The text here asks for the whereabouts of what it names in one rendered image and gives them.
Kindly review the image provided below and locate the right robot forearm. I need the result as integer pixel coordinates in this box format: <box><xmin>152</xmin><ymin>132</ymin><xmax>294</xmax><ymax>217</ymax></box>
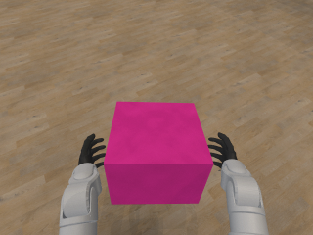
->
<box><xmin>220</xmin><ymin>159</ymin><xmax>269</xmax><ymax>235</ymax></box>

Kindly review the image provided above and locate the robot left hand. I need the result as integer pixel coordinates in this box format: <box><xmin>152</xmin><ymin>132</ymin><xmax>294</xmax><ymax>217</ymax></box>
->
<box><xmin>78</xmin><ymin>133</ymin><xmax>106</xmax><ymax>168</ymax></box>

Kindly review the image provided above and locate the carton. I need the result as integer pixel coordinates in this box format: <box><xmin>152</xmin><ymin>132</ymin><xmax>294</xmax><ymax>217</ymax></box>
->
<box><xmin>104</xmin><ymin>101</ymin><xmax>214</xmax><ymax>205</ymax></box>

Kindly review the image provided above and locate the robot right hand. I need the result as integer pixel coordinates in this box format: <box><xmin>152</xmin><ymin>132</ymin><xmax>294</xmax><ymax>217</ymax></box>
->
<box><xmin>207</xmin><ymin>132</ymin><xmax>237</xmax><ymax>169</ymax></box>

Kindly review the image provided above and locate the left robot forearm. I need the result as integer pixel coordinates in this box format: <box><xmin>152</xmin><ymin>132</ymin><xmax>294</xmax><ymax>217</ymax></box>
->
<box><xmin>59</xmin><ymin>163</ymin><xmax>102</xmax><ymax>235</ymax></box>

